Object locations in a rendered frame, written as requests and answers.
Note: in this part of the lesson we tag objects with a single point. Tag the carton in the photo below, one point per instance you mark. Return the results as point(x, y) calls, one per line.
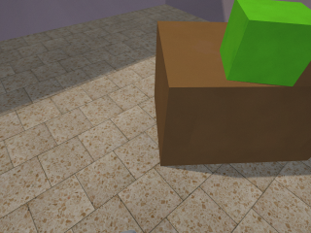
point(266, 41)

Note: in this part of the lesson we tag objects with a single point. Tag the pedestal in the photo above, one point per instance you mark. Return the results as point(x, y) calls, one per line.
point(202, 118)

